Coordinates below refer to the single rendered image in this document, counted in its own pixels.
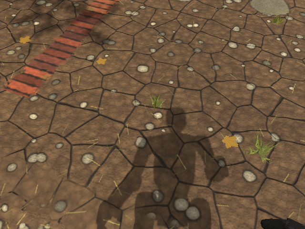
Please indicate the robot right hand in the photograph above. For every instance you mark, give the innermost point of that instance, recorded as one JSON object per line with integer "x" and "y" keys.
{"x": 281, "y": 224}

